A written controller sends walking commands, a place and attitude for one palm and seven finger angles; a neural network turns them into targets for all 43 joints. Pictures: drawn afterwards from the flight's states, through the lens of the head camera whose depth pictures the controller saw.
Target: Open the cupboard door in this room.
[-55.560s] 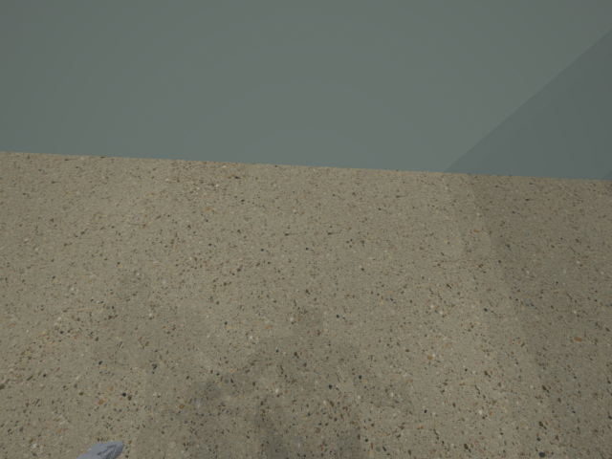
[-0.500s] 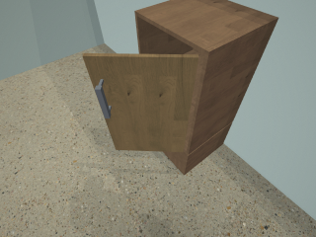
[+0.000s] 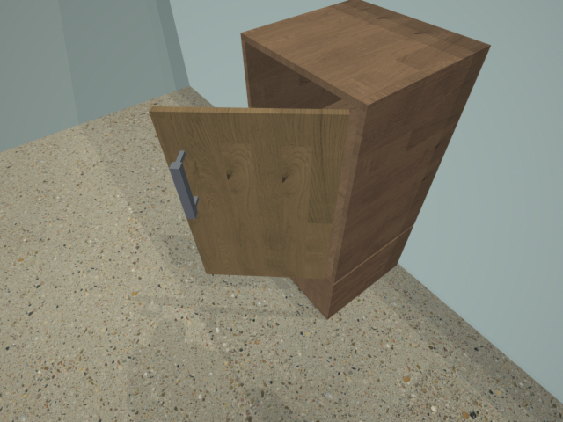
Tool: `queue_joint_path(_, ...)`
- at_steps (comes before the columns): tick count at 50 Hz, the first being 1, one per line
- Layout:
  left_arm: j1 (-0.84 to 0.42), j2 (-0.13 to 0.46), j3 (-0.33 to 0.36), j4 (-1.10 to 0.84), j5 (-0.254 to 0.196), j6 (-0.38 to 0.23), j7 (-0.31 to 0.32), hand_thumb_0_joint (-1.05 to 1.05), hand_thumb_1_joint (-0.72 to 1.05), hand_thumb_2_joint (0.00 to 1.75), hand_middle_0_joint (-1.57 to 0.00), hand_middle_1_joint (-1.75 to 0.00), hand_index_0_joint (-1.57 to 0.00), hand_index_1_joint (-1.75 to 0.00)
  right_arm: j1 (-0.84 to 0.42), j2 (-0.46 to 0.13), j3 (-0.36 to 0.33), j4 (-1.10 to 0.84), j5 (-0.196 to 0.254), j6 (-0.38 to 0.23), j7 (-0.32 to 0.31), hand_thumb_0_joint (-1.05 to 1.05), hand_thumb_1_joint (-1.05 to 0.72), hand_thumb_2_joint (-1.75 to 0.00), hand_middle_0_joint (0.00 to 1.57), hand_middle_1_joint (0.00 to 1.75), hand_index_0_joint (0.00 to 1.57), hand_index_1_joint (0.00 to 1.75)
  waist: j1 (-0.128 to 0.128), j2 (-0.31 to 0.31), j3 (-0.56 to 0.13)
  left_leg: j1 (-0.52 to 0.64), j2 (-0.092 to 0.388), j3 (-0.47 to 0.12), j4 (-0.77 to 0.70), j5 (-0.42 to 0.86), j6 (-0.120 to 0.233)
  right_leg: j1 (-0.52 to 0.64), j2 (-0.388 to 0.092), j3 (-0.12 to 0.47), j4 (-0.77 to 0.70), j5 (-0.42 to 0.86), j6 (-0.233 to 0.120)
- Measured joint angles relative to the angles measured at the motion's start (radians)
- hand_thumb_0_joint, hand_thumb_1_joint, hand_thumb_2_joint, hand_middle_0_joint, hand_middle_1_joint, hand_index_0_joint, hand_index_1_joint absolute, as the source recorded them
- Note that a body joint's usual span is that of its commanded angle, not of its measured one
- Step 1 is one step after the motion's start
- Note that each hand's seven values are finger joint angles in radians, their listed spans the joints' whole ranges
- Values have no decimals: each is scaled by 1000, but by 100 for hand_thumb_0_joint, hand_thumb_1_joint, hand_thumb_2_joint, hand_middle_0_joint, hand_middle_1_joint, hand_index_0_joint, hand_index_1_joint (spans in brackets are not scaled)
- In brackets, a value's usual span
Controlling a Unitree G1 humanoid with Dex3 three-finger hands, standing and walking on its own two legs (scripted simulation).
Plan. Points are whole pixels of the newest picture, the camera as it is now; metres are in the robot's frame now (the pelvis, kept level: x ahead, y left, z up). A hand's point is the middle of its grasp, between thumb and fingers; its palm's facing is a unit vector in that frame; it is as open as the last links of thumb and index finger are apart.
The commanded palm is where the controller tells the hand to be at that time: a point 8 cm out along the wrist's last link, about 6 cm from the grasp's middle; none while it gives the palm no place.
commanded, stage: look again from close up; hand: left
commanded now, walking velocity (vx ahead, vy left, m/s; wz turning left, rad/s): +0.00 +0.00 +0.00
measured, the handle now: (186, 185) +0.59 +0.24 -0.05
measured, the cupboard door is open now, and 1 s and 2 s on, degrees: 49 49 49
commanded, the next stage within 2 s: shuffle to correct the standing spot in 0.28 s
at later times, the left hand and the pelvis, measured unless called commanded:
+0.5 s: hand out of the picture +0.02 +0.17 -0.17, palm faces +0.02 -0.98 -0.20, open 7.3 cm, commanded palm none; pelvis +0.02 +0.00 +0.00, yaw +0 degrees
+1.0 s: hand out of the picture +0.09 +0.21 -0.17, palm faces +0.01 -0.97 -0.24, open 7.4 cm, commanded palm none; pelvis +0.05 +0.02 +0.00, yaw -1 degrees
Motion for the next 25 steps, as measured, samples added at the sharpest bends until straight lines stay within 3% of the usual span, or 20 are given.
queue_joint_path(25,25,-22,10,49,6,-8,2,0,92,90,-20,-30,-20,-30,-10,32,-4,44,1,-5,-5,0,-91,-90,20,30,20,30,14,-10,0,17,13,-9,14,-34,-11,27,13,-8,-1,-30,-9)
